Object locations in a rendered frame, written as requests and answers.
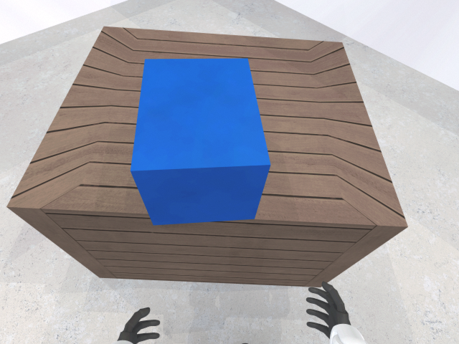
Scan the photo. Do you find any pedestal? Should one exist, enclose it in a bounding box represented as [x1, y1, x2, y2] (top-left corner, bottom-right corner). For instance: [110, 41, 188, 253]
[7, 27, 408, 287]

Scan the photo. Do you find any robot right forearm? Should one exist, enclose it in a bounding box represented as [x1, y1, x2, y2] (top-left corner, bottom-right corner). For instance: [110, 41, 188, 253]
[329, 324, 368, 344]

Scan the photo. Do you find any right robot hand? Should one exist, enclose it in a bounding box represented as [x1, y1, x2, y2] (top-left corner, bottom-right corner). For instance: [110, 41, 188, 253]
[306, 282, 351, 340]

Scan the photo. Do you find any left robot hand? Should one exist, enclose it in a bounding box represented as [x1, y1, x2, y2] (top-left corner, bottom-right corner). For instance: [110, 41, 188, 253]
[117, 307, 160, 344]

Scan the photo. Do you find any carton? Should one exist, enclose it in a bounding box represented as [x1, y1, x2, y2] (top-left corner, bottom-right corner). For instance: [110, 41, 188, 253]
[131, 58, 270, 225]

